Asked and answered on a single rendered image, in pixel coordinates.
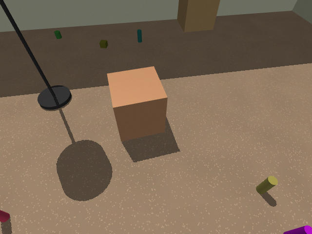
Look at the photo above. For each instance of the floor lamp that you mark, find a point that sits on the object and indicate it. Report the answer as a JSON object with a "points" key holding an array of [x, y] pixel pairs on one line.
{"points": [[53, 97]]}

